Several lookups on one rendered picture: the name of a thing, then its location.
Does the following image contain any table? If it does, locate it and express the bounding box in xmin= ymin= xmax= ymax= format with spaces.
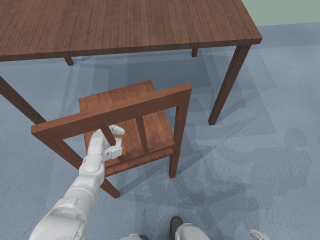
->
xmin=0 ymin=0 xmax=263 ymax=126

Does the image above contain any right robot hand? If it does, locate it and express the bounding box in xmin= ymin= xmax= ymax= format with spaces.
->
xmin=250 ymin=229 xmax=270 ymax=240

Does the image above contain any left robot forearm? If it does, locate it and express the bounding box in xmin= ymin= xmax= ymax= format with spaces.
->
xmin=28 ymin=154 xmax=105 ymax=240

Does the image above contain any left robot hand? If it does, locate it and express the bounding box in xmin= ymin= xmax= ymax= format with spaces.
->
xmin=87 ymin=125 xmax=125 ymax=161

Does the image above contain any robot left upper arm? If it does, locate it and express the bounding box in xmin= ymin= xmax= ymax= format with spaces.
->
xmin=31 ymin=215 xmax=87 ymax=240

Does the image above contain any chair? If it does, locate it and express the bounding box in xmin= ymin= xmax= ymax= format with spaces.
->
xmin=31 ymin=79 xmax=192 ymax=199

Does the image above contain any right robot shin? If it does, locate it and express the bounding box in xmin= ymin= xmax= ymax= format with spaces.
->
xmin=176 ymin=223 xmax=192 ymax=232

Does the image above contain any robot right foot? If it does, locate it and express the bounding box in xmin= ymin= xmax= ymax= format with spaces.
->
xmin=170 ymin=216 xmax=183 ymax=240

